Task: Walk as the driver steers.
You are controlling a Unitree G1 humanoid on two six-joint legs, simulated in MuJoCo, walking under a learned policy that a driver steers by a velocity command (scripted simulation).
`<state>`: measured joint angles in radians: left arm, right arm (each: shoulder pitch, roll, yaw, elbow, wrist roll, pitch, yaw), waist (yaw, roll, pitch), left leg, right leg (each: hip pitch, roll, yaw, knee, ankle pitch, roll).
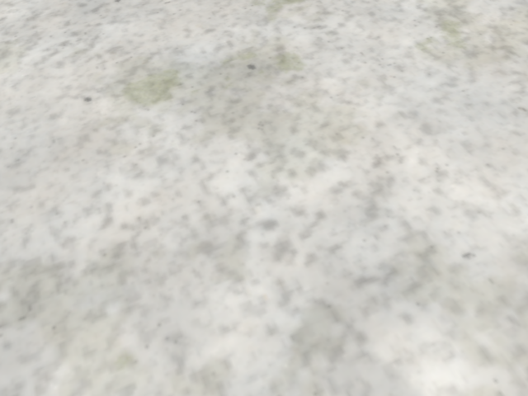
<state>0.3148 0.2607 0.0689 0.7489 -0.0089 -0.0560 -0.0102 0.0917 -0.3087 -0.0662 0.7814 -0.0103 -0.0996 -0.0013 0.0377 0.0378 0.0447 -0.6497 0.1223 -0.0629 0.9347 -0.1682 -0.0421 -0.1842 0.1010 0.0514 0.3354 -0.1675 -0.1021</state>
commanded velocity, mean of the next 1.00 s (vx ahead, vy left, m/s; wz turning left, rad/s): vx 0.50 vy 0.00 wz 0.28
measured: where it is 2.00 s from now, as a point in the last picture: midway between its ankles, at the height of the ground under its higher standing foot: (177, 211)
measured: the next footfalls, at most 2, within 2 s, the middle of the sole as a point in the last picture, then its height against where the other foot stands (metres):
left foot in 0.26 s outside the picture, level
right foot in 0.76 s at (312, 332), level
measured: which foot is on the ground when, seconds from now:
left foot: up 0.00-0.24, down 0.26-0.76, up 0.78-1.00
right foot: down 0.00-0.28, up 0.30-0.74, down 0.76-1.00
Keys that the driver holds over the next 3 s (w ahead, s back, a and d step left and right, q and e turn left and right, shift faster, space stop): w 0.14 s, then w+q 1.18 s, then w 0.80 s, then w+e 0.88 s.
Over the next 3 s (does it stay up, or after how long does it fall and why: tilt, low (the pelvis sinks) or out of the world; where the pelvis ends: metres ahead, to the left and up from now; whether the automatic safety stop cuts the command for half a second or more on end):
stays up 1.48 0.64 -0.01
